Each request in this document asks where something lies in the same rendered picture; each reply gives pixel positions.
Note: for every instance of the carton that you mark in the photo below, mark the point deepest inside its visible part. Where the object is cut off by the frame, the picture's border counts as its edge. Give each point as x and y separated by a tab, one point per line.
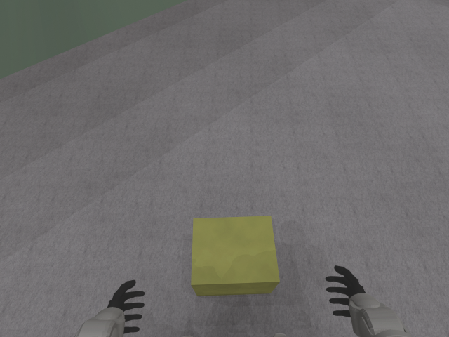
233	256

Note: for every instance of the left robot hand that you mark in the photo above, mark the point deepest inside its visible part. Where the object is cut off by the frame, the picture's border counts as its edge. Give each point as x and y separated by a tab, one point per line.
121	296

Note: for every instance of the right robot hand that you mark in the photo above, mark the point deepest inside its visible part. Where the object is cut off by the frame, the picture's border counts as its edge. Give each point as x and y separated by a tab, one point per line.
353	287

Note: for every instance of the left robot forearm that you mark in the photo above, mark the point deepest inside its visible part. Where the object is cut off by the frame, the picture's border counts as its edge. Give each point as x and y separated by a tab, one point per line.
109	322

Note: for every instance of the right robot forearm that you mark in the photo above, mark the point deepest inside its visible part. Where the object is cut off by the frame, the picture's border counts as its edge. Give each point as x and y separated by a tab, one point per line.
370	318

